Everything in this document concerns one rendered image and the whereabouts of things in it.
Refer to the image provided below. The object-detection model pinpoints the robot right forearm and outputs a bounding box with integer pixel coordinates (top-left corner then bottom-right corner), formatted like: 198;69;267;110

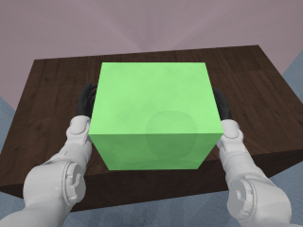
216;119;292;219

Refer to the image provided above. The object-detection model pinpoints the robot right upper arm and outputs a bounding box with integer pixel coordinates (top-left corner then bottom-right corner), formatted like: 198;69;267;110
226;178;303;227

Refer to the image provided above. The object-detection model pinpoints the left robot hand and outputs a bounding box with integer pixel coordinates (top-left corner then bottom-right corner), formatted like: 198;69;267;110
76;82;98;119

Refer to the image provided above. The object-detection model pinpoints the pedestal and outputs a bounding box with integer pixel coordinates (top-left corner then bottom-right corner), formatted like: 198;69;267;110
0;44;303;213

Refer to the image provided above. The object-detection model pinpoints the right robot hand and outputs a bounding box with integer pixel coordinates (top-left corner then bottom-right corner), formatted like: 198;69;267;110
212;87;233;121

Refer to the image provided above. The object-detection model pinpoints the carton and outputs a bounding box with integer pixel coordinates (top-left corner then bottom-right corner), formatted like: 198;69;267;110
88;62;224;170

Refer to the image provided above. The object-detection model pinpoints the robot left forearm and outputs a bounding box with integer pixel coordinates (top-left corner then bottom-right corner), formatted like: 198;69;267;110
23;115;93;204

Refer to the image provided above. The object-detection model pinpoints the robot left upper arm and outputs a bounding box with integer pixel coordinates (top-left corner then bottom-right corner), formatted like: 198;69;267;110
0;161;86;227

